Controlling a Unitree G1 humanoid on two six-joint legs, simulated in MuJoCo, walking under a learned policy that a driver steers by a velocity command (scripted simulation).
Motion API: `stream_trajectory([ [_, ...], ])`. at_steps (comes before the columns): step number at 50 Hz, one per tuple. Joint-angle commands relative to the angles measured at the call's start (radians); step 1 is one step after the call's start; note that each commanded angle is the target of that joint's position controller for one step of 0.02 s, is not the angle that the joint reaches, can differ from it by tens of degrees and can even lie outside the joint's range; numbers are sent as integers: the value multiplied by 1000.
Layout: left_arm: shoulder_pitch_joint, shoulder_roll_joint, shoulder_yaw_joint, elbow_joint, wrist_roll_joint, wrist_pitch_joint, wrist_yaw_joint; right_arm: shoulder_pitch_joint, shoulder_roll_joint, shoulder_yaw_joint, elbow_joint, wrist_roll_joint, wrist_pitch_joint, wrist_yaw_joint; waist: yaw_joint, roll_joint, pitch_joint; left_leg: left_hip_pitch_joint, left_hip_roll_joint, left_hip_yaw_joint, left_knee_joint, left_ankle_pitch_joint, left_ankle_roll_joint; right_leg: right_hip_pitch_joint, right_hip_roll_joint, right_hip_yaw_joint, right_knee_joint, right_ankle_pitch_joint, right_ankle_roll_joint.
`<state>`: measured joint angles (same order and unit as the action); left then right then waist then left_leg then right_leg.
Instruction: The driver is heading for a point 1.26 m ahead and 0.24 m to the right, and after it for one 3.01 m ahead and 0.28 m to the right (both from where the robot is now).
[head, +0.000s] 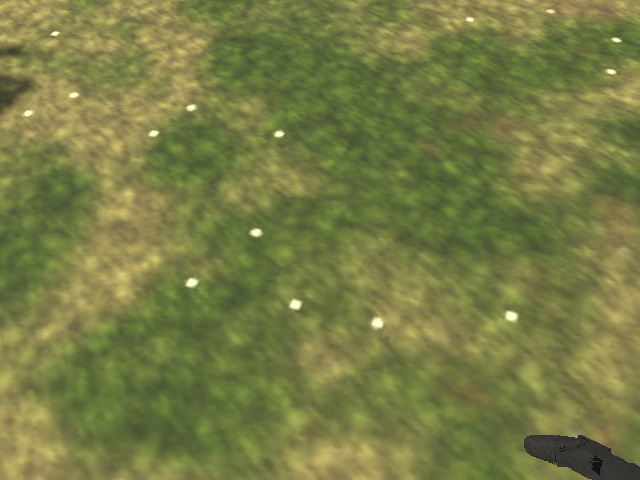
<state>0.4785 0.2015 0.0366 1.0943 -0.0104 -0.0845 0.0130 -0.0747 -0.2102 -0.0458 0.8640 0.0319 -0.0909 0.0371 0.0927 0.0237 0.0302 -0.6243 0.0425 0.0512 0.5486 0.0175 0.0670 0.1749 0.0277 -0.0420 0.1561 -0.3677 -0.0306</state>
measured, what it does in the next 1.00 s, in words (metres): walks ahead: left foot, then right foot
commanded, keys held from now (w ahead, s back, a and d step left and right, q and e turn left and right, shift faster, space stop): w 1.00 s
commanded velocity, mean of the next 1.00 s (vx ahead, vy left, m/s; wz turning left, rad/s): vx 0.49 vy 0.00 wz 0.00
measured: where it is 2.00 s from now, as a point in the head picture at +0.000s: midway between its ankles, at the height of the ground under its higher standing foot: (389, 207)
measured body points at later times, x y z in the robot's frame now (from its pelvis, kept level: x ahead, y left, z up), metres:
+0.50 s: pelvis +0.28 +0.02 +0.02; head +0.29 +0.02 +0.47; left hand +0.46 +0.26 -0.09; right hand +0.25 -0.24 -0.13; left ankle +0.20 +0.11 -0.73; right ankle +0.47 -0.15 -0.68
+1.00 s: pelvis +0.56 -0.04 +0.02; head +0.58 -0.05 +0.47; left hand +0.54 +0.22 -0.12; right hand +0.73 -0.29 -0.09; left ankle +0.74 +0.14 -0.67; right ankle +0.49 -0.13 -0.73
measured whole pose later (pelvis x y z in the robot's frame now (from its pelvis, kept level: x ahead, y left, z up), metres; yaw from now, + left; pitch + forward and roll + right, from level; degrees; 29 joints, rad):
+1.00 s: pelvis +0.56 -0.04 +0.02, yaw +0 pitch +2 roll -1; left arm 0.36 0.22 0.06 1.00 0.00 -0.09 0.00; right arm 0.07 -0.26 -0.07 0.90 0.01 -0.08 0.00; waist 0.06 0.04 0.00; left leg -0.70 0.13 -0.03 0.70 0.05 0.02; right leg -0.03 0.06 -0.06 0.19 -0.20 -0.06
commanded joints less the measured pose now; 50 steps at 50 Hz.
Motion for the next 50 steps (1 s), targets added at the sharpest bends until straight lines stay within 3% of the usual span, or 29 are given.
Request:
stream_trajectory([
  [1,-4,184,42,-31,0,3,5,0,-125,-35,-62,0,-18,6,-111,-145,12,143,-55,27,-16,-56,49,-34,-282,69,137,959,-111],
  [2,-23,186,43,-36,4,12,5,134,-162,-55,-25,0,-16,1,-183,-157,-71,314,-88,47,-19,-72,75,-51,-257,45,297,1091,-93],
  [3,-49,176,37,-52,9,15,2,314,-204,-76,26,-3,-11,-8,-264,-152,-171,592,-46,-3,-4,-58,110,-205,-219,30,523,1022,-64],
  [4,28,86,12,-72,17,7,-8,481,-290,-97,58,-31,-6,-17,-251,35,-343,992,216,-381,-6,-180,233,-572,-94,4,918,584,-15],
  [5,71,17,-11,-58,-3,-21,-21,502,-256,-79,72,-32,-3,-13,-216,208,-474,1105,376,-818,-220,-349,325,-774,44,119,1198,-163,3],
  [6,-28,112,16,-86,-30,-44,-25,415,-194,-58,65,-19,-7,-8,-216,146,-329,979,326,-748,-272,-425,263,-878,-23,192,1282,-146,-26],
  [7,-125,150,24,-122,-46,-53,-22,311,-150,-44,41,-17,-12,-8,-186,87,-186,797,293,-577,-297,-374,221,-897,-77,151,1261,-62,-42],
  [8,-166,145,29,-130,-37,-51,-12,233,-123,-33,32,-26,-22,0,-141,-8,-100,613,255,-455,-336,-269,197,-849,-126,128,1192,21,-43],
  [9,-153,138,40,-126,-20,-37,-1,195,-97,-25,32,-36,-32,5,-98,-3,-76,502,217,-371,-360,-206,175,-779,-163,130,1124,69,-45],
  [10,-117,113,40,-120,-14,-20,2,187,-88,-21,39,-40,-33,9,-69,21,-65,428,190,-320,-385,-196,168,-720,-180,134,1089,85,-43],
  [12,-105,81,40,-121,-14,2,9,219,-102,-21,60,-38,-33,4,-52,40,-34,348,171,-258,-430,-193,181,-706,-192,117,1022,93,-30],
  [13,-140,89,43,-137,-10,7,11,239,-122,-24,67,-38,-33,-4,-53,39,-12,335,169,-241,-450,-192,187,-738,-199,112,980,128,-18],
  [16,-274,114,52,-186,5,8,12,311,-163,-32,82,-38,-30,-30,-82,20,21,388,174,-221,-472,-158,186,-868,-209,109,811,292,15],
  [20,-409,91,44,-222,3,-3,-3,389,-171,-31,95,-27,-21,-44,-124,23,25,452,141,-141,-458,-90,143,-858,-168,72,568,473,25],
  [26,-572,90,26,-284,-12,-15,-38,493,-188,-40,137,-16,1,-47,-175,29,60,625,198,-128,-379,-67,132,-864,-126,47,390,400,9],
  [29,-517,132,37,-287,-16,-27,-51,473,-209,-50,137,-13,16,-50,-122,64,26,680,228,-136,-285,107,106,-746,-91,24,343,285,-33],
  [30,-420,161,53,-261,-14,-30,-50,445,-210,-49,129,-11,21,-51,-63,69,-31,670,201,-105,-173,287,85,-603,-56,-6,319,281,-55],
  [31,-238,217,81,-204,-9,-31,-43,436,-181,-38,119,-16,24,-50,12,47,-146,588,142,-57,39,359,55,-347,-53,-1,334,301,-91],
  [32,-46,309,104,-168,4,-28,-32,453,-140,-18,89,-39,20,-50,58,-104,-316,364,70,2,394,55,11,-32,-274,264,350,309,-166],
  [33,-15,343,107,-147,6,-24,-43,566,-17,13,91,-24,-7,-38,-14,-364,-421,-13,-109,-65,679,-576,-36,245,-445,738,195,111,-315],
  [34,-49,239,78,-159,-2,-27,-44,483,-138,-13,93,2,-29,-36,17,-236,-350,-129,-50,-173,788,-581,-15,200,-406,725,148,23,-269],
  [35,-140,193,64,-180,-3,-29,-40,389,-178,-23,64,16,-42,-34,6,-185,-222,-179,0,-151,789,-484,4,73,-374,566,140,90,-223],
  [36,-222,171,54,-199,4,-28,-41,349,-171,-23,59,10,-42,-41,-29,-89,-159,-130,52,-126,746,-389,2,-74,-339,454,116,204,-204],
  [37,-268,144,46,-205,12,-29,-44,330,-162,-31,58,-6,-34,-47,-57,-67,-103,-87,81,-120,683,-334,-3,-192,-303,372,85,277,-196],
  [38,-280,124,39,-200,21,-31,-46,352,-145,-33,60,-9,-20,-47,-88,-90,-93,-26,105,-127,648,-298,-4,-258,-281,322,56,308,-189],
  [40,-256,130,41,-182,16,-34,-45,372,-109,-31,63,-10,2,-48,-109,-95,-69,1,116,-115,586,-277,-15,-314,-263,262,10,358,-201],
  [42,-226,164,48,-169,14,-36,-33,317,-109,-33,42,-18,11,-50,-107,-76,-35,-54,121,-107,503,-208,-36,-323,-263,220,-20,412,-210],
  [45,-184,174,49,-155,11,-27,-16,214,-102,-33,7,-26,11,-47,-86,-72,-8,-107,114,-96,328,-53,-57,-299,-243,159,-37,449,-193],
  [50,-103,184,49,-127,-1,-19,-8,45,-81,-18,-37,-16,3,-28,-31,-80,38,-45,61,-44,70,101,-52,-263,-218,88,-50,395,-162],
])
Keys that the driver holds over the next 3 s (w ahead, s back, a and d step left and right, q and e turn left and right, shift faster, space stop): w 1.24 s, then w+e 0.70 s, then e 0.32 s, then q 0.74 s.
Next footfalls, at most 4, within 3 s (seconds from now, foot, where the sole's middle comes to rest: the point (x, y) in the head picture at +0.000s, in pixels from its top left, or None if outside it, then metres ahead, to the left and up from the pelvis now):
0.06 left None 0.24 0.12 -0.77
0.62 right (433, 449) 0.53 -0.13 -0.77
1.18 left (329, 307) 0.85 0.11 -0.77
1.76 right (432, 222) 1.14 -0.14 -0.77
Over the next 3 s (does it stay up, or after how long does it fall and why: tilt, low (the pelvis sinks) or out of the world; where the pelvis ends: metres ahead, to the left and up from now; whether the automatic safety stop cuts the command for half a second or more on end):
stays up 1.33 -0.06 0.01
